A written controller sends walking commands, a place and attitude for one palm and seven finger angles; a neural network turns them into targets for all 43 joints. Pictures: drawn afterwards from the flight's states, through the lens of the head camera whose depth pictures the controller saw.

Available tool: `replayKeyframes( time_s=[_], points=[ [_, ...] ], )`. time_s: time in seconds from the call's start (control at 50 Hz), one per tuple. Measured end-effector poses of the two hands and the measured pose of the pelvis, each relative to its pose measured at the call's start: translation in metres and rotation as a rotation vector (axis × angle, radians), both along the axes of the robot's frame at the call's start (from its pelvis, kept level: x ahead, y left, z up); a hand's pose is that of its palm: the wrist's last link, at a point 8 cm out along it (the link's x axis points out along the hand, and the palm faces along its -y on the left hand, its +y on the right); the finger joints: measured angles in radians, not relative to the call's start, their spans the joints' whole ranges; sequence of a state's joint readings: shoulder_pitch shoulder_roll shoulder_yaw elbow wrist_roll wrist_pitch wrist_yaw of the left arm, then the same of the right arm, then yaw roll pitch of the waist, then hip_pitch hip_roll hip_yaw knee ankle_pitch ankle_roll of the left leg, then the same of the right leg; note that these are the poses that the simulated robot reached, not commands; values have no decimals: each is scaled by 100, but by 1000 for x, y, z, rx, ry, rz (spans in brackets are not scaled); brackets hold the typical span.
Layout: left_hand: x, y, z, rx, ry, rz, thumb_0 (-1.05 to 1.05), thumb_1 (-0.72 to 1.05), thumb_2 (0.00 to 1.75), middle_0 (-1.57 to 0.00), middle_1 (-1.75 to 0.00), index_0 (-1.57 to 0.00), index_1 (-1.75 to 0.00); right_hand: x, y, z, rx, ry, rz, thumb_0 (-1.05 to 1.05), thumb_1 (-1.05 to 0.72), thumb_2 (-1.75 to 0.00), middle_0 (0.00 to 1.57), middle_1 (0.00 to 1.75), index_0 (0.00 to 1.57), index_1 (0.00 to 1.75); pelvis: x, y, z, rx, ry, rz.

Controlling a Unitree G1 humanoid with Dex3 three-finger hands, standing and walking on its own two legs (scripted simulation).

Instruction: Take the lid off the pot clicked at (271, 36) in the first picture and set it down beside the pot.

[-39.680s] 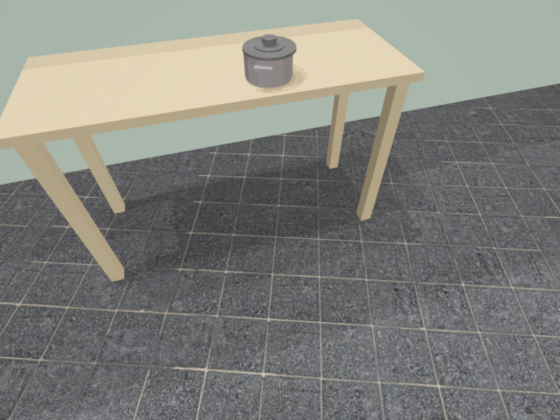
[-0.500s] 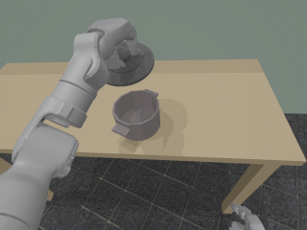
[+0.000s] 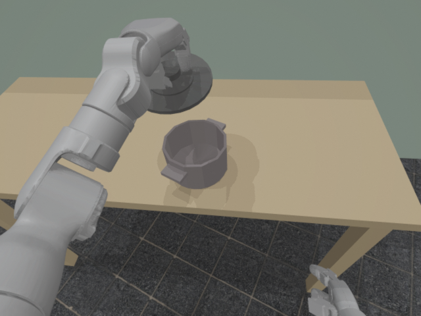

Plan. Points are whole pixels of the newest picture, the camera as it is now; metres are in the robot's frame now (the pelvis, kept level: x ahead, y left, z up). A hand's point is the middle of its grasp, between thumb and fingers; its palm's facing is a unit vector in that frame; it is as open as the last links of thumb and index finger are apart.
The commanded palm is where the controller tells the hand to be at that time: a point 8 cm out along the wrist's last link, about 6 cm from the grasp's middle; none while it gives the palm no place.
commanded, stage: move the lid sideways beside the pot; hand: left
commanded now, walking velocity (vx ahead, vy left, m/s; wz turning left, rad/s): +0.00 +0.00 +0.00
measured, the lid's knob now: (168, 70) +0.49 +0.09 +0.22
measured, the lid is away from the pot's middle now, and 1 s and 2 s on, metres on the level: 0.04 0.14 0.24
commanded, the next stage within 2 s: lower the lid onto the table in 1.88 s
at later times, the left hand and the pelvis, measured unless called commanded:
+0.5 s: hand (130, 74) +0.45 +0.15 +0.24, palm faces -0.18 -0.04 -0.98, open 7.2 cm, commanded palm +0.43 +0.16 +0.31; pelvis +0.00 +0.00 +0.00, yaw +0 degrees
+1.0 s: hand (102, 73) +0.46 +0.20 +0.24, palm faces -0.20 -0.02 -0.98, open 7.2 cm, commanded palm +0.44 +0.21 +0.31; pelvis +0.00 +0.00 +0.00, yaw +1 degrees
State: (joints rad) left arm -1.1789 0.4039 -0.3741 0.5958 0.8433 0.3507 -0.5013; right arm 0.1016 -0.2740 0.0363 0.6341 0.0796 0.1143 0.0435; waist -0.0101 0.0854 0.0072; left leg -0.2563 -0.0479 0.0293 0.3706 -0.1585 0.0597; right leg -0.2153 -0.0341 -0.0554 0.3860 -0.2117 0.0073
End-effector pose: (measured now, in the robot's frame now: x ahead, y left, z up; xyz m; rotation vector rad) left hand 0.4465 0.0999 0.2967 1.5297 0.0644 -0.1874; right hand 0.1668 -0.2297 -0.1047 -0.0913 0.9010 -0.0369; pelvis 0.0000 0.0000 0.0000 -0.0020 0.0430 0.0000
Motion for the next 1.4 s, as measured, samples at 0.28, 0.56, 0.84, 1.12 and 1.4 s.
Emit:
replayKeyframes(
  time_s=[0.28,0.56,0.84,1.12,1.4],
  points=[
    [3,21,0,0,29,34,-1,28,72,-74,-93,-72,-90,-27,-14,-8,-21,72,-48,2,-91,-90,20,30,19,30,5,0,1,-1,-7,-8],
    [-9,57,0,15,25,89,-2,28,72,-74,-93,-72,-90,-14,-19,3,-45,29,-35,2,-91,-90,20,30,19,30,0,-2,1,-5,-13,1],
    [-7,89,-1,36,50,150,-2,28,72,-74,-93,-72,-90,-20,-15,2,-59,60,-29,1,-91,-90,20,30,20,30,-5,-1,0,-11,-5,15],
    [5,115,3,22,52,170,-2,28,72,-74,-93,-71,-90,-47,-23,-5,-70,146,-86,1,-91,-90,20,30,20,30,3,4,1,-13,13,-1],
    [-11,154,0,47,56,211,-2,28,72,-74,-93,-71,-90,-34,-21,0,-92,136,-60,1,-91,-90,20,30,20,30,0,7,1,-21,14,12]
  ],
)
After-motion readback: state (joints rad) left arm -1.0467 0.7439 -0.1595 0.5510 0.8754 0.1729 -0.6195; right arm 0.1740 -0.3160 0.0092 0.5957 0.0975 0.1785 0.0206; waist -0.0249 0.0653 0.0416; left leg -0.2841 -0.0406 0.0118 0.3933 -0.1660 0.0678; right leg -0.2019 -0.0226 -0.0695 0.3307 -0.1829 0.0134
